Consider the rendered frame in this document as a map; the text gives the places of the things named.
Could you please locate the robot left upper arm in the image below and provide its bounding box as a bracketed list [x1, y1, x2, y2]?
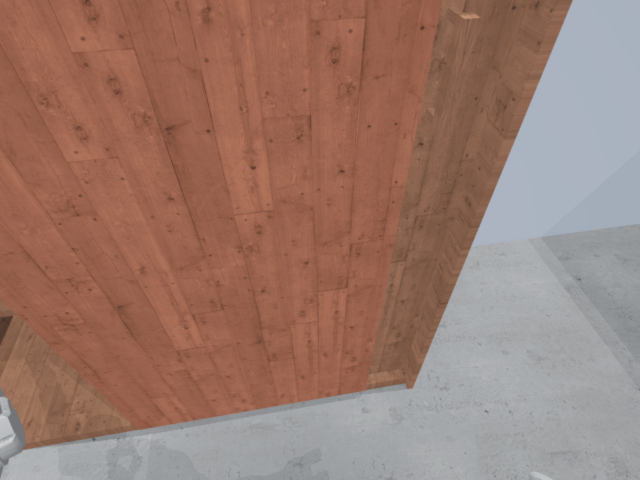
[0, 387, 26, 478]

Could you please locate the wardrobe door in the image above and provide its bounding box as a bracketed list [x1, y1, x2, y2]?
[0, 0, 442, 430]
[369, 0, 529, 374]

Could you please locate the handle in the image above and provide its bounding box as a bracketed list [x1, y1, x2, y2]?
[431, 12, 481, 138]

